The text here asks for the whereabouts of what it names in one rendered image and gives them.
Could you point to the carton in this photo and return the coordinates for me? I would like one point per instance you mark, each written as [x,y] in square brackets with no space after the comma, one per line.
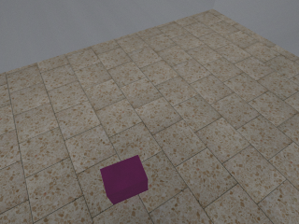
[124,179]

